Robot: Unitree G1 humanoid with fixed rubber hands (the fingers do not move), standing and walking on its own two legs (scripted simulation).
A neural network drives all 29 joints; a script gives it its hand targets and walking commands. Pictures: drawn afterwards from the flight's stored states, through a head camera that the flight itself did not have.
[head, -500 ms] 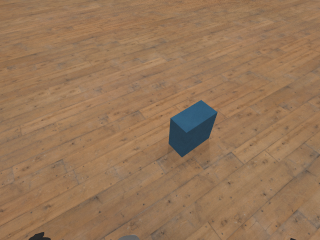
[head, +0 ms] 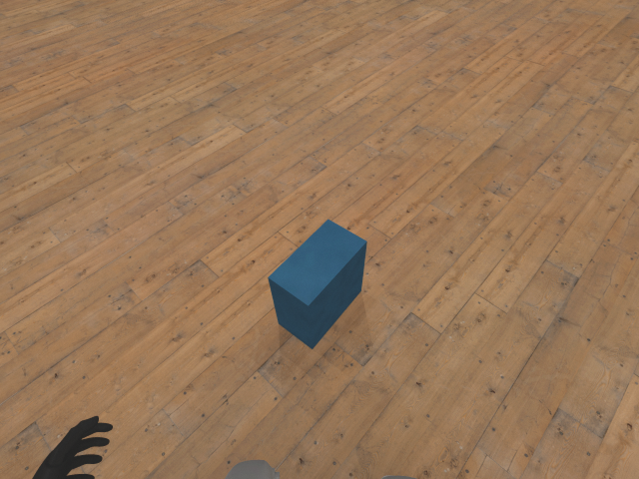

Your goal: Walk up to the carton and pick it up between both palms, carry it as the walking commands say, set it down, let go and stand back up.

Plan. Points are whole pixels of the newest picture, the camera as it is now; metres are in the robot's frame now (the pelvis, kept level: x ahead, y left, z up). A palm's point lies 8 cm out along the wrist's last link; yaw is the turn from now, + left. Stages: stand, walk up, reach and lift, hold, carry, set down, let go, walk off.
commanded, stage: walk up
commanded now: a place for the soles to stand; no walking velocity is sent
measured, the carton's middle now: (320, 284) +0.75 +0.03 -0.61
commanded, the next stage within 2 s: none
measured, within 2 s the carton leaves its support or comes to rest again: neither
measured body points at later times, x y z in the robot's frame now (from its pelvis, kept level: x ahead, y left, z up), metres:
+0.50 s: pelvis +0.14 +0.00 -0.01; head +0.15 -0.01 +0.44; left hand +0.28 +0.33 -0.08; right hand +0.18 -0.36 -0.08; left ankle +0.16 +0.14 -0.72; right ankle +0.22 -0.12 -0.73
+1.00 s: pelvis +0.20 +0.00 +0.01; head +0.21 +0.01 +0.46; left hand +0.35 +0.32 -0.09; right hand +0.31 -0.33 -0.09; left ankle +0.21 +0.14 -0.72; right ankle +0.22 -0.12 -0.72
